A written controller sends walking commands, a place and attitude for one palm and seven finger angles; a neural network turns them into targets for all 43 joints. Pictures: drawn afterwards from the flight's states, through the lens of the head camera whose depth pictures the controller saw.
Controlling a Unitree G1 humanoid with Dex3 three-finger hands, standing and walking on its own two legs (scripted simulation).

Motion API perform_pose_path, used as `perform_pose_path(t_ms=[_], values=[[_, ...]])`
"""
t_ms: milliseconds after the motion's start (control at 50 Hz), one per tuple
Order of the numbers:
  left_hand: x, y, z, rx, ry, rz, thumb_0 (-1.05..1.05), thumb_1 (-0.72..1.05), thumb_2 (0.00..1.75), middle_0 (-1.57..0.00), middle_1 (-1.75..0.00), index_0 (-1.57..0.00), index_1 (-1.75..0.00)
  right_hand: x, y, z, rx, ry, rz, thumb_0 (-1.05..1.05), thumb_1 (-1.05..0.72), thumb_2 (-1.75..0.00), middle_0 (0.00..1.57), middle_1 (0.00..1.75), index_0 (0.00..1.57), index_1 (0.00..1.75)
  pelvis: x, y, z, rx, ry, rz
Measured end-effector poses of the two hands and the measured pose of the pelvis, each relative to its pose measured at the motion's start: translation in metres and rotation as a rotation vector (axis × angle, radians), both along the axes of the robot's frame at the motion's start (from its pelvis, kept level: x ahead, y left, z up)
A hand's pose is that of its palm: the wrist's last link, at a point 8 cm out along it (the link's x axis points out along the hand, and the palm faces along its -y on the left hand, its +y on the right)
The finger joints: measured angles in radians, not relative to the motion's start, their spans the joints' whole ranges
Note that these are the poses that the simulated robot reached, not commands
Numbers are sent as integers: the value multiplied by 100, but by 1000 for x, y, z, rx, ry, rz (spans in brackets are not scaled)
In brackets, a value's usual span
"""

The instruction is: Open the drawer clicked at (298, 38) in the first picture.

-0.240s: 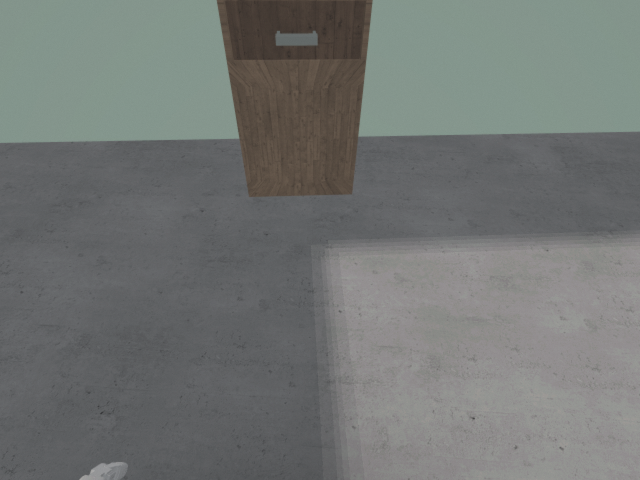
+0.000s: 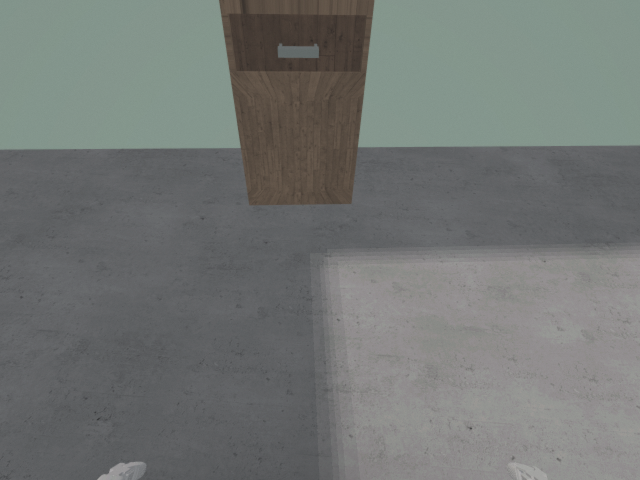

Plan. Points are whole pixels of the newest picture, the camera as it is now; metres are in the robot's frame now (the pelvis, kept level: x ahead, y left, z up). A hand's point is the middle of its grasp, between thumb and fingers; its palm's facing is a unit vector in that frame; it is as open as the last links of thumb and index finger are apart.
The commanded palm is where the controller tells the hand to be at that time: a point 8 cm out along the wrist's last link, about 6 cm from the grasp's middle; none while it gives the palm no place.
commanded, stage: stand and wait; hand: left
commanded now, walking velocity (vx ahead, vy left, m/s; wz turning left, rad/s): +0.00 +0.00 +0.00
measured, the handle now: (298, 49) +1.39 +0.17 -0.04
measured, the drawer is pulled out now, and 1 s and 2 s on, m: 0.00 0.00 0.00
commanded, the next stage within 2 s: look at it before walking up in 0.62 s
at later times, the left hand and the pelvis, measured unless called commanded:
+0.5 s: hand out of the picture +0.06 +0.24 -0.15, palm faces -0.02 -0.94 -0.34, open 7.4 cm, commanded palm none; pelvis -0.01 -0.01 +0.00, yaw +0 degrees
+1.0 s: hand out of the picture +0.05 +0.23 -0.15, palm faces -0.03 -0.94 -0.33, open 7.4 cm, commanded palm none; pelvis -0.02 -0.01 +0.01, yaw +0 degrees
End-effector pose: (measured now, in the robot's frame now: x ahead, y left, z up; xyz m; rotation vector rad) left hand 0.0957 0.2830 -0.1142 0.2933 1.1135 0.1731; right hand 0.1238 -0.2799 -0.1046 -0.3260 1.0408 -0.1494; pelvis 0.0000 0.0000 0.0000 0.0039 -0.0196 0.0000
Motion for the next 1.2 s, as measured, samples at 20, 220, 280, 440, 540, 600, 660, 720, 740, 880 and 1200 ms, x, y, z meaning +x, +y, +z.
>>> perform_pose_path(t_ms=[20,220,280,440,540,600,660,720,740,880,1200], values=[[-2,-1,0,-2,4,2,1,91,90,-20,-30,-20,-30,-1,-1,0,-1,3,-1,1,-90,-90,20,30,21,30,0,0,0,0,-1,0],[-27,1,-3,7,71,22,1,91,90,-20,-30,-20,-30,-33,-15,-4,-19,85,-34,1,-90,-90,20,30,21,30,-6,-5,2,-1,-6,-2],[-34,3,-3,14,90,26,1,91,90,-20,-30,-20,-30,-44,-18,-6,-22,113,-46,1,-90,-90,20,30,21,30,-8,-6,3,-1,-8,-3],[-44,5,-1,25,109,27,1,91,90,-20,-30,-20,-30,-67,-23,-9,-21,160,-67,1,-90,-90,20,30,21,30,-13,-8,4,0,-12,-5],[-43,3,0,25,101,22,1,91,90,-20,-30,-20,-30,-74,-23,-10,-14,166,-72,1,-90,-90,20,30,21,30,-16,-9,5,0,-15,-6],[-43,2,1,23,95,18,1,91,90,-20,-30,-20,-30,-76,-23,-10,-10,165,-72,1,-90,-90,20,30,21,30,-18,-9,5,0,-14,-7],[-42,0,1,20,89,15,1,91,90,-20,-30,-20,-30,-76,-22,-10,-7,161,-72,1,-90,-90,20,30,21,30,-20,-9,5,1,-14,-7],[-41,-2,1,18,86,11,1,91,90,-20,-30,-20,-30,-77,-22,-10,-4,159,-72,1,-90,-90,20,30,21,30,-21,-10,6,1,-13,-8],[-42,-3,1,17,86,11,1,91,90,-20,-30,-20,-30,-77,-22,-10,-4,158,-71,1,-90,-90,20,30,21,30,-21,-10,6,1,-13,-8],[-44,-4,0,13,89,12,1,91,90,-20,-30,-20,-30,-77,-23,-10,-4,160,-69,1,-90,-90,20,30,21,30,-22,-11,6,1,-11,-7],[-49,-4,-1,14,110,21,1,91,90,-20,-30,-20,-30,-73,-25,-8,-11,161,-68,1,-90,-90,20,30,21,30,-20,-12,7,-1,-11,-8]])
